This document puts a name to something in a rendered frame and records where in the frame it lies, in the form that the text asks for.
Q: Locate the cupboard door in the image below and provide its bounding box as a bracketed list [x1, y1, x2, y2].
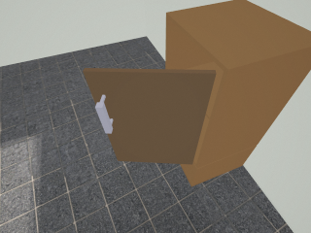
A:
[83, 68, 217, 165]

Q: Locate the handle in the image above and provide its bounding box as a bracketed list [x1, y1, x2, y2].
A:
[95, 94, 114, 134]

